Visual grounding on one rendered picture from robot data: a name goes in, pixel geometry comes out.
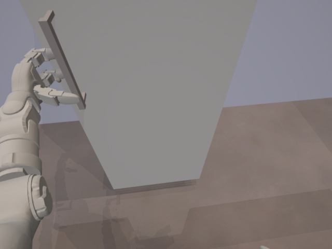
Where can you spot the left robot forearm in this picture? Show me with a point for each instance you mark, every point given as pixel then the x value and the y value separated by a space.
pixel 19 136

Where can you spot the robot left upper arm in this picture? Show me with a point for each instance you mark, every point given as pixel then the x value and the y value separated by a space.
pixel 24 202

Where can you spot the fridge door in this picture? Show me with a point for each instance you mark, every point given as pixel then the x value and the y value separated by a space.
pixel 156 75

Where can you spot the handle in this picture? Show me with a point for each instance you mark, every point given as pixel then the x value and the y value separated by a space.
pixel 51 37

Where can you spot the left robot hand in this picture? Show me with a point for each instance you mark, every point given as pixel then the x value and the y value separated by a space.
pixel 26 78

